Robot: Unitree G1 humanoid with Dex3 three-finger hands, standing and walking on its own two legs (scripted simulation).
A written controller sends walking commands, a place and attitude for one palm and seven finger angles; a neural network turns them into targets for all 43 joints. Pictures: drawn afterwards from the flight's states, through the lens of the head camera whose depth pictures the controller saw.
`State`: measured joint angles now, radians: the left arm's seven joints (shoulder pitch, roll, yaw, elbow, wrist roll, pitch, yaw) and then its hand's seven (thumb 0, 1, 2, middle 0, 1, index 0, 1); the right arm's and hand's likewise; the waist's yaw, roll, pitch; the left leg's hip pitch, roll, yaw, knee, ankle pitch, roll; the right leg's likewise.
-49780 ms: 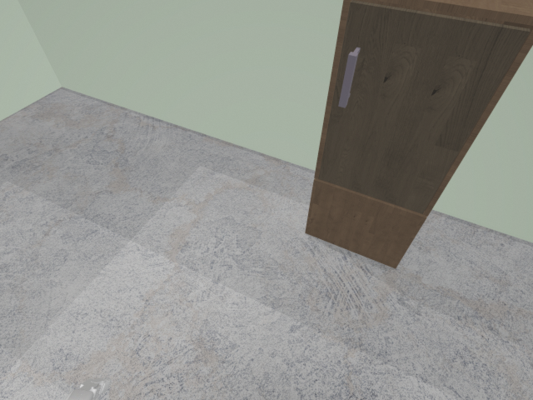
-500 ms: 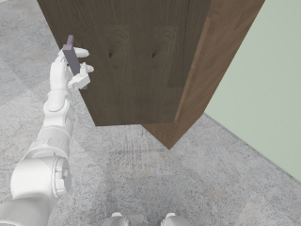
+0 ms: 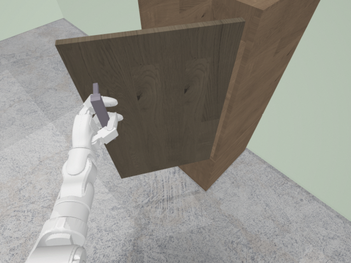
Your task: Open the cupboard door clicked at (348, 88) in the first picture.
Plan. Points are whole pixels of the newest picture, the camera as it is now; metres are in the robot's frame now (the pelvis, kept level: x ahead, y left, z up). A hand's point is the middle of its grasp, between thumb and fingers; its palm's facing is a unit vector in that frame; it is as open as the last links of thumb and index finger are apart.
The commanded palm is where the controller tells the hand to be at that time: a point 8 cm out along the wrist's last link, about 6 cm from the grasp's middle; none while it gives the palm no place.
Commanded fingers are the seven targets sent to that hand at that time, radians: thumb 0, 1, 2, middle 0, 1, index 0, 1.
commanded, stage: pull the door open along its arc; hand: left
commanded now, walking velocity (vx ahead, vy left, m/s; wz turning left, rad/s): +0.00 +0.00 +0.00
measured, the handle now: (104, 113) +0.45 +0.17 +0.08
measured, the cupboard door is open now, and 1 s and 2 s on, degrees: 59 88 90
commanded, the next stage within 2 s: open thumb and fingers to let go in 0.52 s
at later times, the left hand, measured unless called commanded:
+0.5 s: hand (155, 188) +0.26 +0.04 +0.09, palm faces +0.28 -0.96 +0.00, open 6.4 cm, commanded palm +0.19 +0.09 +0.08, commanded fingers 0.00 0.90 0.90 -0.40 -1.35 -0.40 -1.35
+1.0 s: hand (155, 183) +0.27 +0.04 +0.08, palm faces +0.42 -0.91 -0.01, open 9.8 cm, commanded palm +0.22 +0.08 +0.08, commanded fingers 0.00 -0.50 0.30 -0.30 -1.20 -0.30 -1.20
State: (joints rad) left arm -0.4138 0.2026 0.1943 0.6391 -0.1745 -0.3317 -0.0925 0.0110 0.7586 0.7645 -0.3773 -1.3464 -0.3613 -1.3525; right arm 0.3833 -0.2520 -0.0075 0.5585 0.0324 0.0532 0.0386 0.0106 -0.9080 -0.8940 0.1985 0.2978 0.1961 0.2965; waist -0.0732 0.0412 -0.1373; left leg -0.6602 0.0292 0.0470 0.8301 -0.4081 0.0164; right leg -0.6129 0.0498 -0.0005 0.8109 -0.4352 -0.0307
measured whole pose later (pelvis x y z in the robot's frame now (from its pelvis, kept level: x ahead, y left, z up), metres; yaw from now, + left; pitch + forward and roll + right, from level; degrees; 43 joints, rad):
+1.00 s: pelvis -0.01 -0.06 +0.00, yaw +5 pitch +6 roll +2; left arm 0.16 -0.09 -0.21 0.01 0.03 -0.16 0.51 0.01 0.12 0.56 -0.34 -1.26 -0.34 -1.27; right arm 0.20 -0.22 0.00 0.56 -0.04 0.05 0.00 0.01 -0.91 -0.89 0.20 0.30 0.19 0.30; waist 0.00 0.05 -0.09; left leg -0.52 0.00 -0.07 0.77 -0.36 -0.03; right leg -0.47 0.04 -0.09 0.81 -0.46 -0.11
